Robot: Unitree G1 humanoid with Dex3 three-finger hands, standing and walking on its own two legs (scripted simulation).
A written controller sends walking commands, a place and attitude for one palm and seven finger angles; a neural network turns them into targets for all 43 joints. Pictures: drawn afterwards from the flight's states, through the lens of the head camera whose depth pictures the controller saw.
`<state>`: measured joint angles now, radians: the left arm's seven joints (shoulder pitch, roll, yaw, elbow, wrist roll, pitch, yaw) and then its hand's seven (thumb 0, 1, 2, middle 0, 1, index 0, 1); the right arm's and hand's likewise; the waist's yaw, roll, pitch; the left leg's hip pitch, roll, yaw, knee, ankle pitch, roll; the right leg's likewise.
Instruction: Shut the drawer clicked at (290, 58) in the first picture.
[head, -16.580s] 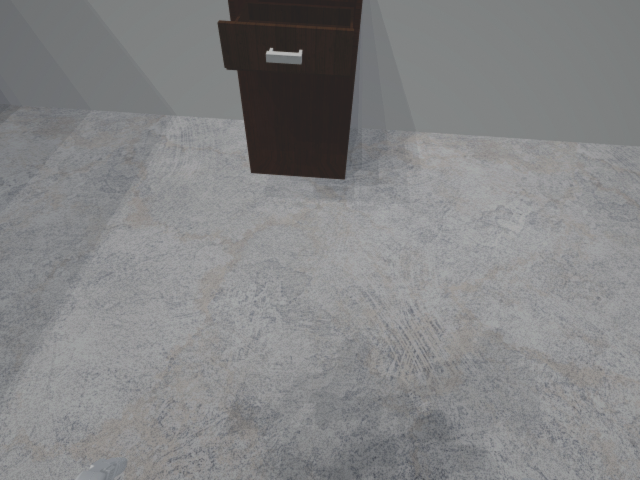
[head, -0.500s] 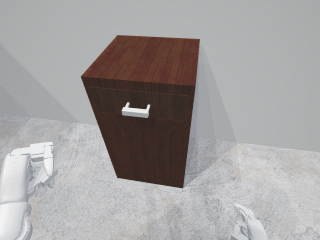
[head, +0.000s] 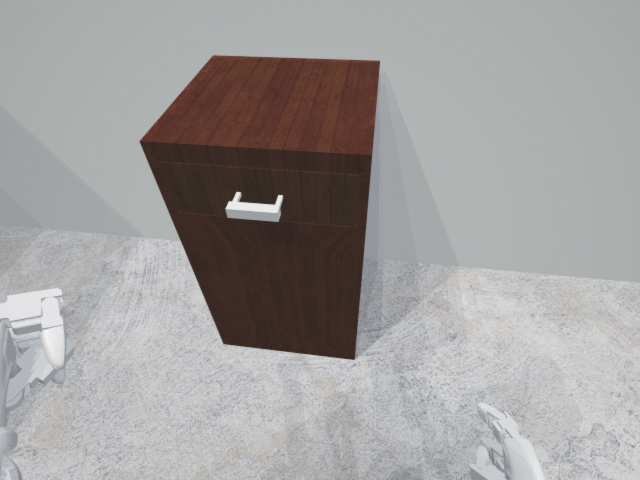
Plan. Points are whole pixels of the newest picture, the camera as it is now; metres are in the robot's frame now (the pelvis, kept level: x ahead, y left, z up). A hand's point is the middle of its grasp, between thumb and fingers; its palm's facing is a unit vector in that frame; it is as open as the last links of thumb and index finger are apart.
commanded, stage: step back with the hand held close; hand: left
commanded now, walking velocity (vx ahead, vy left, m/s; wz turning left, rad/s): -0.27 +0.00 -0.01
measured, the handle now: (256, 204) +0.65 +0.19 -0.06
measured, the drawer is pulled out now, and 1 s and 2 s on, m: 0.00 0.00 0.00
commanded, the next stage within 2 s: stop stepping back and stand still in 1.36 s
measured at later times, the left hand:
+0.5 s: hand (29, 402) +0.15 +0.26 +0.16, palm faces +0.37 -0.79 -0.49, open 3.2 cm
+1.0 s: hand out of the picture +0.11 +0.27 +0.17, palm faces +0.40 -0.77 -0.49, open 3.2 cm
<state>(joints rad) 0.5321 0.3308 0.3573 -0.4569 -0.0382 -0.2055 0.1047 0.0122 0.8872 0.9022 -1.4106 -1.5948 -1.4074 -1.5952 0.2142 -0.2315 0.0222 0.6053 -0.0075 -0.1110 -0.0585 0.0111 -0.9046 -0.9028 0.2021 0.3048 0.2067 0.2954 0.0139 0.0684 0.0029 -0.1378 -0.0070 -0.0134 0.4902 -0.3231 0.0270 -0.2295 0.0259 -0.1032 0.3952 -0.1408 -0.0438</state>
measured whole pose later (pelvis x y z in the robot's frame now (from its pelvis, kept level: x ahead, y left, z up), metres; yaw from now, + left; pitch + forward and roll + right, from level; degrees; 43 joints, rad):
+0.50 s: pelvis -0.05 +0.02 -0.01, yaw -1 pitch +1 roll +0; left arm 0.59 0.36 0.38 -0.54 0.00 -0.24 0.13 0.01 0.89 0.90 -1.41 -1.59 -1.41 -1.60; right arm 0.21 -0.22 0.00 0.54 0.00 -0.05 -0.07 0.01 -0.90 -0.90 0.20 0.30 0.21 0.30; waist 0.00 0.00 0.00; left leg -0.32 -0.06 0.03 0.60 -0.30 0.06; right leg -0.43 -0.03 -0.06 0.55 -0.13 -0.01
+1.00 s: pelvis -0.08 +0.02 -0.01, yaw +1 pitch +4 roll -2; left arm 0.63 0.41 0.44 -0.60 0.00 -0.29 0.14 0.01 0.88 0.90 -1.41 -1.59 -1.41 -1.59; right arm 0.26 -0.19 -0.01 0.60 -0.02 -0.10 -0.07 0.01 -0.91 -0.90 0.20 0.30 0.21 0.30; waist -0.02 -0.02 -0.05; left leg -0.43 -0.02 -0.01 0.59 -0.22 0.05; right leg -0.34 0.05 0.02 0.71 -0.33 0.01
